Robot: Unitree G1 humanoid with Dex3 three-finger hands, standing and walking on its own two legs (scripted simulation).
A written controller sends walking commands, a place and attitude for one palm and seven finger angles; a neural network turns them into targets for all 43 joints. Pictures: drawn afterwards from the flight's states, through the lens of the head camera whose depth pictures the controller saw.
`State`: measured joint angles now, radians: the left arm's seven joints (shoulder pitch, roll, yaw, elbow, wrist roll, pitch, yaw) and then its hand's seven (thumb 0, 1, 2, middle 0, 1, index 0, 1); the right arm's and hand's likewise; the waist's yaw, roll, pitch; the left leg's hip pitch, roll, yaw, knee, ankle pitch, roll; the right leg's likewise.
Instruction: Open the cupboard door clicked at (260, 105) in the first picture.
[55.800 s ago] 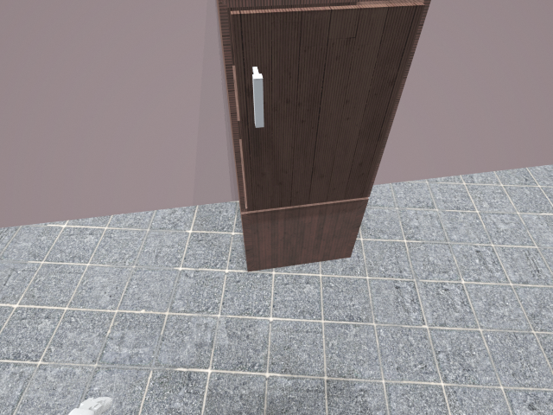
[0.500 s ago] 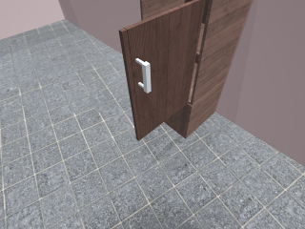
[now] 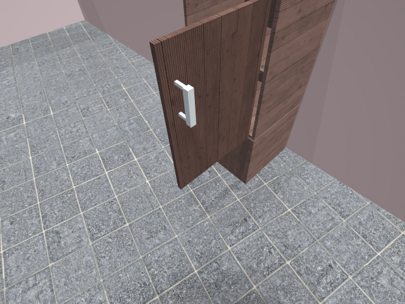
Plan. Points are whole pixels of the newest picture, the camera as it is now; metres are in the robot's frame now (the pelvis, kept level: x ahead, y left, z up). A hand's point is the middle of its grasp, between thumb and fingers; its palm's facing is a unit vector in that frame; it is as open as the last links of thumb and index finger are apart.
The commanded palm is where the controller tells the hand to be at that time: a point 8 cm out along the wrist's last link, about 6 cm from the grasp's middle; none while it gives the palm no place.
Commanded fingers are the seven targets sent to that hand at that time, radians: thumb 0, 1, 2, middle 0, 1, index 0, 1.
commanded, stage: look to check the result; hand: left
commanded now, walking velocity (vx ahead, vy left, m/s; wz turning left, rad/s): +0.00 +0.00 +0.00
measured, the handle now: (185, 103) +0.58 +0.08 +0.06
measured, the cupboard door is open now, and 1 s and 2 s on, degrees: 89 89 89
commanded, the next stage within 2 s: stand and wait in 0.22 s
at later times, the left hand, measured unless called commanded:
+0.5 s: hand out of the picture +0.09 +0.23 -0.16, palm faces -0.02 -0.94 -0.33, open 7.4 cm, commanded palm none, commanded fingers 0.00 0.90 0.90 -0.20 -0.30 -0.20 -0.30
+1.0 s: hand out of the picture +0.08 +0.24 -0.16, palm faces -0.02 -0.95 -0.32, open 7.4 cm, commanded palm none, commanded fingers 0.00 0.90 0.90 -0.20 -0.30 -0.20 -0.30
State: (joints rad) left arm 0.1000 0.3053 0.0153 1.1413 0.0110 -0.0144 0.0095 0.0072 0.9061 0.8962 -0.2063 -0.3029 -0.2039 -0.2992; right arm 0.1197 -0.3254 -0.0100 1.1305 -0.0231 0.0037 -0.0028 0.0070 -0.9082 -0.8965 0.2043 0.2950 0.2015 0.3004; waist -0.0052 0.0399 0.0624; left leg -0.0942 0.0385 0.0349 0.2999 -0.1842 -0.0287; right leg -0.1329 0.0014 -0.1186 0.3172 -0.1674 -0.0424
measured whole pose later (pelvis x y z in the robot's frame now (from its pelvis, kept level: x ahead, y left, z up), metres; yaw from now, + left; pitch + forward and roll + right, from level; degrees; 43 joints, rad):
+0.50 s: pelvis +0.01 +0.00 +0.00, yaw +0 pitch -1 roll +0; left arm 0.10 0.29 0.01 1.13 0.01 -0.02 0.01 0.01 0.91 0.90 -0.21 -0.30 -0.20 -0.30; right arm 0.13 -0.30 -0.01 1.13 -0.02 0.00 -0.01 0.01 -0.91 -0.90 0.20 0.30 0.20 0.30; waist -0.01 0.03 0.06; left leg -0.07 0.05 0.04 0.29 -0.20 -0.03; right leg -0.11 0.01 -0.11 0.30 -0.18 -0.04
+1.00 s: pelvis +0.01 +0.01 +0.00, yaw +0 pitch -1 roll +0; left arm 0.12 0.29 0.01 1.14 0.01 -0.02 0.01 0.01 0.91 0.90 -0.21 -0.30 -0.20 -0.30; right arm 0.14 -0.29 -0.01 1.14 -0.02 0.00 -0.01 0.01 -0.91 -0.90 0.21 0.30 0.20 0.30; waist -0.01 0.02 0.06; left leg -0.07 0.04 0.05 0.29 -0.19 -0.02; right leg -0.11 0.00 -0.11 0.30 -0.17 -0.03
